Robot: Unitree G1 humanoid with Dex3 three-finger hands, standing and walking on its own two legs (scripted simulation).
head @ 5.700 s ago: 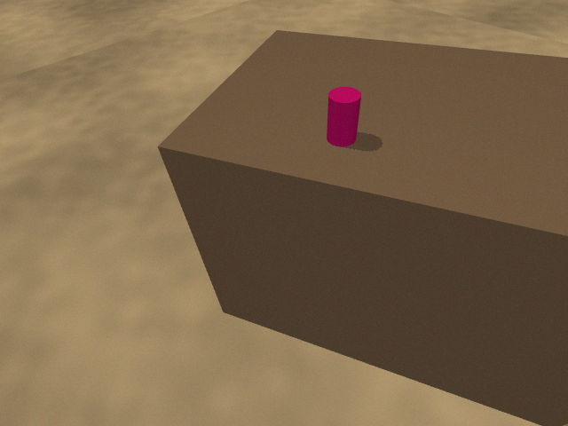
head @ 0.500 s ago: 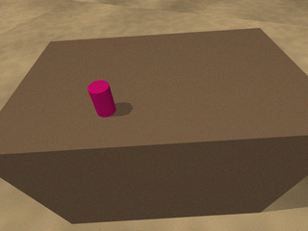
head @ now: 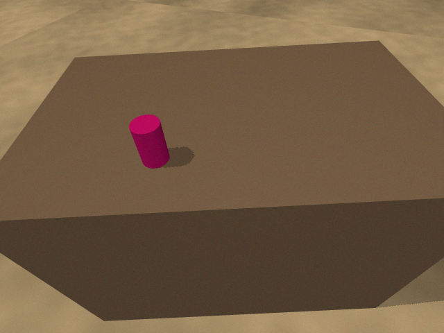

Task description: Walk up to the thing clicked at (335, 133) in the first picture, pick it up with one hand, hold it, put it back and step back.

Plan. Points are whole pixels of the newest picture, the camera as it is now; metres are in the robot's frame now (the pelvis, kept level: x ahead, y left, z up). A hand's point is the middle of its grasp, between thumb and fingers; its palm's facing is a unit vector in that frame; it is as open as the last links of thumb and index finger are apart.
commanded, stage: stand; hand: left
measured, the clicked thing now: (150, 142) +0.51 +0.20 +0.07
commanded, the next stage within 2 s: rise first in 0.50 s
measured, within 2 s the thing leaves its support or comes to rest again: neither
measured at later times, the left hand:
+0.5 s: hand out of the picture +0.06 +0.26 -0.16, palm faces -0.02 -0.94 -0.35, open 7.4 cm
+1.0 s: hand (106, 330) +0.17 +0.26 -0.09, palm faces +0.27 -0.90 -0.33, open 14.2 cm
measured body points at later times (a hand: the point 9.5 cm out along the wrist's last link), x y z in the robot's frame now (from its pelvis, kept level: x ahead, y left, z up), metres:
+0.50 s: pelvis +0.00 +0.00 +0.00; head +0.01 +0.00 +0.45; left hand +0.06 +0.30 -0.13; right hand +0.08 -0.30 -0.13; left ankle +0.00 +0.13 -0.75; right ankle -0.01 -0.15 -0.75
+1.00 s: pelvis +0.00 -0.01 -0.01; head +0.01 -0.01 +0.44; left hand +0.16 +0.30 -0.06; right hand +0.17 -0.27 -0.10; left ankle +0.00 +0.13 -0.75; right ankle -0.01 -0.15 -0.75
